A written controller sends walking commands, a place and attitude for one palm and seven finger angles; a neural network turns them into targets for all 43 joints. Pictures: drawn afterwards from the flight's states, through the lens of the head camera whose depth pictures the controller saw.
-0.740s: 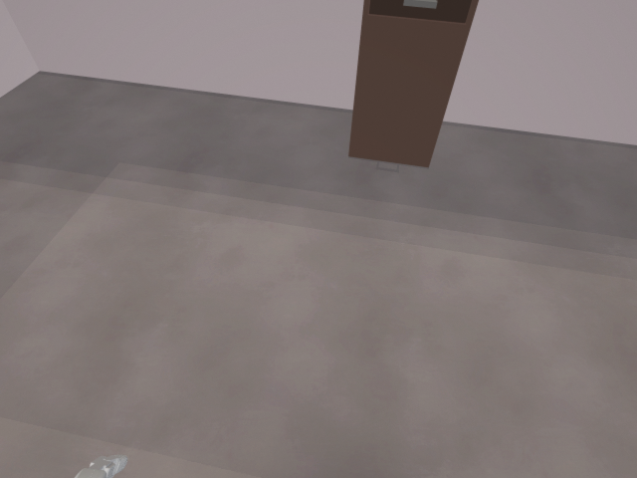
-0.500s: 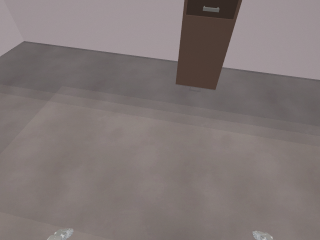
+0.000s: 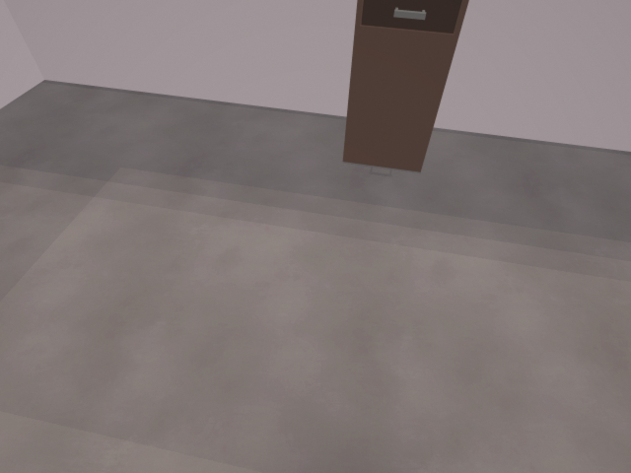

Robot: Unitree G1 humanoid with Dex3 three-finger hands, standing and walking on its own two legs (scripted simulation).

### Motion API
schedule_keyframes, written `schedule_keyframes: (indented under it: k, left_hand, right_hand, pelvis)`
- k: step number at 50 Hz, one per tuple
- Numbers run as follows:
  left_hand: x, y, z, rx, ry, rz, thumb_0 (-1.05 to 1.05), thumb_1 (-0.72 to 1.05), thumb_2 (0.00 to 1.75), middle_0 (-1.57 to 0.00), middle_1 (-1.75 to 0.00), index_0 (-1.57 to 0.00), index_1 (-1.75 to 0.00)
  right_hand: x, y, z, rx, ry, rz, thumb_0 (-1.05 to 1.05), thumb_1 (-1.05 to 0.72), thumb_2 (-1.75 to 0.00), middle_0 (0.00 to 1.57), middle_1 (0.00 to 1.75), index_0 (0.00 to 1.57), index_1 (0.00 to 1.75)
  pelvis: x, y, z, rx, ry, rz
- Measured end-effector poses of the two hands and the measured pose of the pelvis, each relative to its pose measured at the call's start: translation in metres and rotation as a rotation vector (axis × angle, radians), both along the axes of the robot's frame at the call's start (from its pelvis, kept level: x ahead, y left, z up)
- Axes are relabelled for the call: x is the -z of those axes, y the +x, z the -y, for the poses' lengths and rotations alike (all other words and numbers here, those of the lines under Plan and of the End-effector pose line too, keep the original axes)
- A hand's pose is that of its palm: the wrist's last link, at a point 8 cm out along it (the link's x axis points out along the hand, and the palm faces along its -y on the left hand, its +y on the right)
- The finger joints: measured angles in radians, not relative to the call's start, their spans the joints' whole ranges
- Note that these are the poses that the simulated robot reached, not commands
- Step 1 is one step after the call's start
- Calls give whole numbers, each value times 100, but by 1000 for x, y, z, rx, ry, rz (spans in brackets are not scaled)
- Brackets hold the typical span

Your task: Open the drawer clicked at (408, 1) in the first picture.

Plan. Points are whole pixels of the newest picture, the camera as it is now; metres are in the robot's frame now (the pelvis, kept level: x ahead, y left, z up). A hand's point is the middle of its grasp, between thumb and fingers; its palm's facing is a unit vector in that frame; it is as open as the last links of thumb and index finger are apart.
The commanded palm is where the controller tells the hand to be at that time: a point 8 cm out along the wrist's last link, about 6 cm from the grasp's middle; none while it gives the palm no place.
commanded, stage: stand and wait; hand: left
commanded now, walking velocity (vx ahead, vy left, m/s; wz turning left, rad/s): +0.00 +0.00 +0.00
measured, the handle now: (409, 12) +1.70 -0.26 -0.01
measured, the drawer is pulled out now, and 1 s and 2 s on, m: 0.00 0.00 0.00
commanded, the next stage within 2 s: look at it before walking up in 0.14 s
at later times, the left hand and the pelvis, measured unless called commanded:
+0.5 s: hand out of the picture +0.06 +0.24 -0.16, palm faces -0.02 -0.94 -0.33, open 7.4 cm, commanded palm none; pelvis -0.01 +0.00 +0.00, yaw +0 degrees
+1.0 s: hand out of the picture +0.05 +0.22 -0.17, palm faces -0.05 -0.96 -0.27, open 7.4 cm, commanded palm none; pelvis +0.01 +0.00 -0.01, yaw -4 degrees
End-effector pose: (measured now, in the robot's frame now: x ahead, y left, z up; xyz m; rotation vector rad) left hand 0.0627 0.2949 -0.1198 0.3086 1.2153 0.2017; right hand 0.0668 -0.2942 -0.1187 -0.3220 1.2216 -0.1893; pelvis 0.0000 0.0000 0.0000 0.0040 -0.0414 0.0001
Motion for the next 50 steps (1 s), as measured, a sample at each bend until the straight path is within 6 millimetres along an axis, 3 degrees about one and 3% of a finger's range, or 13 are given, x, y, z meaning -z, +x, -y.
schedule_keyframes:
  k: [20,42,50]
  left_hand:
    - [0,-2,7,16,-12,11,1,90,90,-21,-30,-21,-30]
    - [0,-4,5,6,-7,-2,1,90,90,-21,-30,-21,-30]
    - [16,-14,27,12,-65,-83,1,90,90,-20,-30,-20,-30]
  right_hand:
    - [1,-11,-3,5,15,-1,0,-91,-90,20,30,20,30]
    - [-1,0,-1,-3,9,9,0,-91,-90,20,30,20,30]
    - [15,-14,-19,58,64,-9,0,-91,-90,20,30,20,30]
  pelvis:
    - [-1,-9,1,5,1,-5]
    - [-2,-5,2,5,0,-4]
    - [6,11,4,68,1,-25]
